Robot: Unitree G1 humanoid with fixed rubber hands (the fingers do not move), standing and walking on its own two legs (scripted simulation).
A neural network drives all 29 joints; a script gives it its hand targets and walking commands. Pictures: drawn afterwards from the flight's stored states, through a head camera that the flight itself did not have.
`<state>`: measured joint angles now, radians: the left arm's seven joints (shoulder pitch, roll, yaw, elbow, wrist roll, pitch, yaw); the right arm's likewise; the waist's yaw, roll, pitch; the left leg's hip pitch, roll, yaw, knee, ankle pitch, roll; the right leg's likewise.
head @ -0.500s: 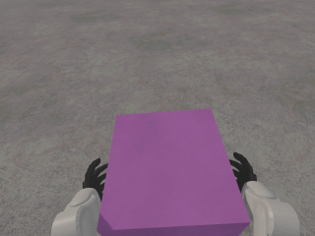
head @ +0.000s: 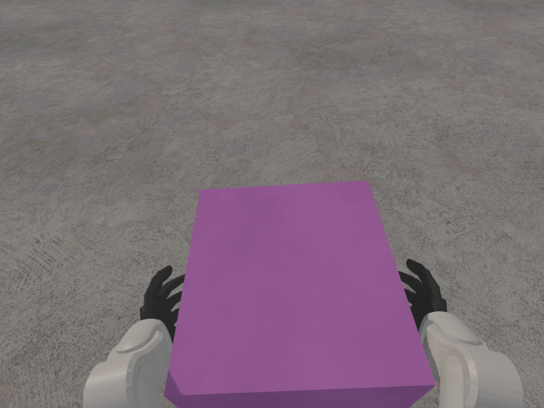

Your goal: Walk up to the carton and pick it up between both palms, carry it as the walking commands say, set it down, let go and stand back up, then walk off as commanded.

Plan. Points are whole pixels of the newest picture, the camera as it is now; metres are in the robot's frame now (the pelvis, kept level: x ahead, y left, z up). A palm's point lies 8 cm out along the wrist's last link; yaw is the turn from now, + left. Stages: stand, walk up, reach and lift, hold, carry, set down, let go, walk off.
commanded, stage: carry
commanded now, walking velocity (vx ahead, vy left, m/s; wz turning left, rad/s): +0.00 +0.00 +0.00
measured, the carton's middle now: (290, 310) +0.26 +0.00 +0.01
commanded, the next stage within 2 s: none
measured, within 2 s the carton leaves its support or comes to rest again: neither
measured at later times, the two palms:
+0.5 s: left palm (111, 328) +0.22 +0.24 +0.07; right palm (373, 323) +0.22 -0.10 +0.06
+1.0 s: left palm (65, 360) +0.18 +0.28 +0.07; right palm (348, 367) +0.17 -0.06 +0.07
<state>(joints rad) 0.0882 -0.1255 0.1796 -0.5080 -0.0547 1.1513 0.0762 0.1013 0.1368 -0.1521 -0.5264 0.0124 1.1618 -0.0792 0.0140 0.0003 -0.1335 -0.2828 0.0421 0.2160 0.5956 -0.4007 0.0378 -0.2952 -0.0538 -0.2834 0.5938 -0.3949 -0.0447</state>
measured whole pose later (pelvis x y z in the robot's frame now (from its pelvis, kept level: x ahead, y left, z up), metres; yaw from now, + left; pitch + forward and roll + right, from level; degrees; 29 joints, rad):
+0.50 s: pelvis +0.00 +0.06 -0.01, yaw -1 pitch +3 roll -1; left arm 0.09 -0.12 0.19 -0.49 -0.03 1.13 0.07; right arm 0.07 0.13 -0.15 -0.45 0.02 1.12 -0.07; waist 0.01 0.03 -0.12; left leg -0.26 -0.03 0.21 0.64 -0.46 0.12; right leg -0.30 -0.11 -0.20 0.67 -0.42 0.04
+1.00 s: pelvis -0.05 +0.11 -0.01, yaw -2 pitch +2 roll -1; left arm 0.04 -0.13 0.19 -0.47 -0.02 1.16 0.07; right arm 0.05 0.13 -0.17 -0.45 0.01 1.14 -0.07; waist -0.01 0.02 -0.08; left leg -0.26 -0.11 0.25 0.53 -0.34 0.21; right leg -0.36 -0.11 -0.12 0.77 -0.45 -0.03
